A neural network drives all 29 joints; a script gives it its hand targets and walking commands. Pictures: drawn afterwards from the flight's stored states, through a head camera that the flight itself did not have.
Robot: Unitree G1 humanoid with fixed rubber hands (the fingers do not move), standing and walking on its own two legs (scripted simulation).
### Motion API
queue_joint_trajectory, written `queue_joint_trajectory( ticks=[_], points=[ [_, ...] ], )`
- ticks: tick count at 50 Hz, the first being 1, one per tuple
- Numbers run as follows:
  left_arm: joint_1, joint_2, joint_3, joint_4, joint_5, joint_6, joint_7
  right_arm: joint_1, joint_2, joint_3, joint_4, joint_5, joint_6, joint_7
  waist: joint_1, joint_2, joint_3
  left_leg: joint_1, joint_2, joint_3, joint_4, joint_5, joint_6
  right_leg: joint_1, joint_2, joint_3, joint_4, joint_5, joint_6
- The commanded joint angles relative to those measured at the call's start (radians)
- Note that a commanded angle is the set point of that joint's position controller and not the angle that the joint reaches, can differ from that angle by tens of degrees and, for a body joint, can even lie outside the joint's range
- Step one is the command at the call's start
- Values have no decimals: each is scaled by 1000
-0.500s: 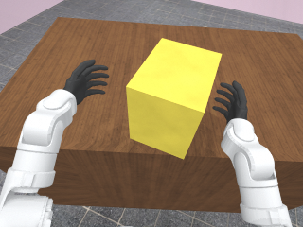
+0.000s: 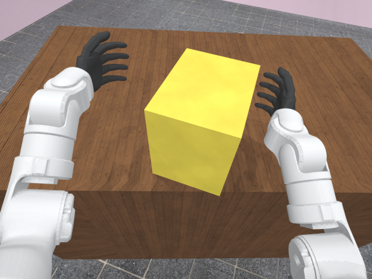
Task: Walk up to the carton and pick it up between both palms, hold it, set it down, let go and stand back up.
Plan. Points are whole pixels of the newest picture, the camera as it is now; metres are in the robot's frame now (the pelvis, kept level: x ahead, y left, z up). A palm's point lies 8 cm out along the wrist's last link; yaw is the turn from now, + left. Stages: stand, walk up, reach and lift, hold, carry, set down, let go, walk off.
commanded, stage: reach and lift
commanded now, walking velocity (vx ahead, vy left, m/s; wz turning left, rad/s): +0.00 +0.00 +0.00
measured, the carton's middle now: (203, 122) +0.44 -0.02 +0.08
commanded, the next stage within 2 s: none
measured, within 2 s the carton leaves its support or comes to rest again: neither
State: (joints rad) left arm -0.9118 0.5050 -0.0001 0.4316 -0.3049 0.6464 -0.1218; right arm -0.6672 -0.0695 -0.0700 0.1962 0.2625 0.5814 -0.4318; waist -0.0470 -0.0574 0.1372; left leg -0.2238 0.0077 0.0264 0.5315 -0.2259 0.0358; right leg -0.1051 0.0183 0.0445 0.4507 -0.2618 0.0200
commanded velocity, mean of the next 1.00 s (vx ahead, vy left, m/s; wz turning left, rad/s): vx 0.00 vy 0.00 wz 0.00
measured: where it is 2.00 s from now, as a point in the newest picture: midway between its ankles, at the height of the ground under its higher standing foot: outside the picture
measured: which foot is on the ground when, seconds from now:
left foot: down 0.00-1.00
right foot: down 0.00-1.00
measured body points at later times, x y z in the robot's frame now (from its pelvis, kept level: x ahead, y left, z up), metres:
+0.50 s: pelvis +0.00 +0.00 +0.00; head +0.03 +0.03 +0.45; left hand +0.46 +0.17 +0.15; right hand +0.41 -0.16 +0.15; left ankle +0.04 +0.09 -0.74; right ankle -0.01 -0.14 -0.74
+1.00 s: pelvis +0.01 +0.00 +0.00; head +0.07 +0.03 +0.44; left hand +0.48 +0.15 +0.10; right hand +0.42 -0.16 +0.10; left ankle +0.04 +0.09 -0.74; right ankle -0.01 -0.14 -0.74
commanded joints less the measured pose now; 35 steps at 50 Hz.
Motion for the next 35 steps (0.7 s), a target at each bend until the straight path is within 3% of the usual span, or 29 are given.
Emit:
queue_joint_trajectory(
  ticks=[1, 2, 3, 4, 5, 6, 8, 9, 10, 11, 12, 14, 15, 16, 17, 19, 21, 22, 23, 24, 25, 26, 28, 30, 31, 32, 33, 34, 35],
  points=[
    [-734, 178, -42, -56, -30, -124, 25, -751, -147, -155, -39, -19, -114, -1, -246, 193, -782, 268, 23, -36, -130, 164, -17, -35, -6, -54, -128, 475, -1],
    [-682, 145, -54, 69, -45, -111, 24, -746, -134, -101, -14, -1, -115, 3, -233, 155, -742, 253, 22, -33, -128, 157, -14, -38, -5, -53, -127, 484, 1],
    [-707, 124, -63, 72, -41, -129, 15, -713, -130, -126, 31, -19, -116, 4, -258, 169, -743, 258, 26, -33, -129, 187, -25, -37, -8, -56, -130, 496, 3],
    [-721, 132, -57, -7, -35, -155, 20, -712, -145, -143, 38, -23, -133, 10, -244, 186, -808, 302, 26, -35, -116, 261, -30, -32, 1, -71, -112, 545, 4],
    [-717, 137, -64, 59, -39, -162, 24, -706, -130, -123, 101, -22, -138, 9, -260, 192, -796, 304, 20, -37, -106, 272, -41, -57, 0, -73, -118, 568, 9],
    [-723, 116, -75, 22, -38, -169, 20, -701, -106, -110, 100, -18, -145, 4, -262, 191, -837, 336, 23, -36, -99, 303, -42, -36, 10, -78, -123, 585, 5],
    [-682, 100, -91, 161, -22, -181, 15, -709, -118, -98, 137, -27, -165, 11, -275, 177, -726, 283, 14, -34, -100, 252, -44, -70, 9, -76, -121, 550, 2],
    [-689, 111, -54, 37, -13, -207, 20, -691, -110, -115, 107, -24, -182, 7, -246, 175, -837, 341, 9, -28, -94, 310, -33, -36, 6, -81, -107, 610, 12],
    [-678, 89, -78, 168, -6, -196, 19, -716, -107, -100, 141, -22, -188, 13, -251, 195, -751, 315, 13, -37, -99, 290, -46, -57, 9, -85, -113, 589, 14],
    [-703, 87, -78, 83, 3, -215, 15, -705, -100, -104, 127, -22, -205, 13, -260, 210, -799, 370, 14, -44, -79, 347, -56, -74, 15, -85, -118, 585, 5],
    [-638, 81, -71, 139, 24, -223, 22, -663, -76, -69, 219, -21, -210, 18, -239, 215, -770, 364, 16, -43, -79, 358, -54, -74, 18, -87, -118, 603, 10],
    [-630, 54, -66, 306, 36, -240, 8, -681, -34, -70, 235, -27, -218, 18, -241, 155, -647, 274, 13, -30, -106, 219, -24, -82, 6, -75, -135, 498, 10],
    [-630, 73, -41, 237, 41, -261, 7, -662, -62, -101, 201, -52, -233, 12, -230, 135, -720, 266, 15, -20, -113, 190, -30, -58, 2, -84, -123, 488, 17],
    [-586, 22, -63, 328, 52, -287, 7, -631, -9, -66, 287, -63, -242, 15, -240, 133, -649, 218, 12, -25, -115, 166, -22, -76, 0, -74, -118, 462, 8],
    [-620, 33, -73, 199, 42, -305, 11, -679, -38, -113, 164, -66, -273, 10, -253, 157, -771, 279, 20, -29, -104, 232, -36, -61, 3, -84, -116, 514, 7],
    [-635, 14, -59, 150, 49, -343, 21, -661, -24, -117, 154, -86, -315, 18, -240, 173, -807, 303, 18, -22, -70, 302, -54, -109, 18, -104, -104, 515, 14],
    [-606, -2, -64, 147, 61, -371, 33, -603, -31, -119, 184, -95, -347, 22, -261, 198, -801, 336, 20, -26, -54, 342, -66, -133, 23, -112, -111, 526, 7],
    [-576, 12, -24, 119, 82, -374, 36, -595, -47, -123, 188, -104, -356, 33, -209, 196, -822, 356, 22, -26, -58, 368, -64, -120, 25, -111, -109, 506, 13],
    [-613, 3, -44, 249, 77, -397, 35, -639, -4, -84, 266, -93, -357, 36, -213, 190, -734, 268, 16, -21, -51, 285, -59, -149, 19, -108, -97, 455, 13],
    [-597, -7, -54, 264, 76, -411, 37, -602, 7, -85, 283, -109, -360, 39, -218, 166, -734, 249, 17, -25, -65, 246, -51, -153, 14, -110, -101, 425, 13],
    [-582, 1, -40, 208, 80, -428, 38, -575, 12, -82, 274, -99, -364, 38, -199, 163, -782, 258, 15, -15, -71, 241, -41, -116, 10, -110, -99, 442, 18],
    [-594, 0, -53, 228, 84, -449, 44, -580, 17, -104, 344, -123, -377, 41, -218, 180, -784, 248, 15, -23, -60, 236, -51, -151, 9, -111, -92, 425, 16],
    [-581, -21, -39, 254, 106, -467, 58, -589, 18, -86, 366, -125, -399, 51, -209, 188, -744, 247, 28, -24, -56, 256, -70, -184, 14, -109, -96, 403, 10],
    [-623, -41, -45, 160, 117, -517, 65, -553, 44, -112, 378, -156, -435, 57, -208, 226, -822, 284, 26, -25, -39, 300, -70, -201, 17, -113, -90, 424, 11],
    [-603, -48, -51, 297, 113, -524, 65, -537, 56, -92, 443, -150, -440, 56, -206, 197, -747, 215, 21, -16, -41, 237, -62, -206, 14, -109, -99, 373, 11],
    [-603, -48, -35, 189, 112, -542, 67, -531, 38, -107, 357, -154, -460, 58, -190, 187, -852, 253, 24, -18, -39, 256, -72, -190, 14, -116, -82, 395, 25],
    [-592, -55, -42, 251, 118, -554, 75, -539, 41, -87, 415, -126, -468, 63, -177, 234, -848, 244, 25, -25, -24, 269, -78, -221, 10, -113, -76, 401, 14],
    [-586, -80, -49, 308, 121, -557, 80, -589, 58, -109, 422, -151, -483, 56, -201, 194, -830, 213, 24, -21, -26, 261, -70, -225, 15, -117, -78, 410, 18],
    [-616, -65, -29, 274, 135, -565, 76, -565, 36, -120, 433, -160, -490, 61, -184, 231, -864, 218, 24, -22, -33, 249, -74, -226, 12, -112, -75, 392, 18]
  ],
)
